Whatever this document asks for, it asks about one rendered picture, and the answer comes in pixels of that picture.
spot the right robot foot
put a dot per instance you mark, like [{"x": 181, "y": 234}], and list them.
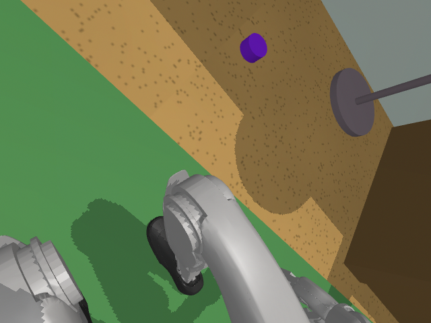
[{"x": 156, "y": 237}]

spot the floor lamp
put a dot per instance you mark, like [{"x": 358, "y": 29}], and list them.
[{"x": 352, "y": 101}]

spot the left robot foot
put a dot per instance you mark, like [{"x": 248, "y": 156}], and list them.
[{"x": 84, "y": 306}]

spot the right robot hand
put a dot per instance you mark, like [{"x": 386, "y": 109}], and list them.
[{"x": 319, "y": 302}]

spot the right robot arm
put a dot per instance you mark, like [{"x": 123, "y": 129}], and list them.
[{"x": 343, "y": 313}]

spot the sofa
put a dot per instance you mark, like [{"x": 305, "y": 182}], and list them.
[{"x": 391, "y": 247}]

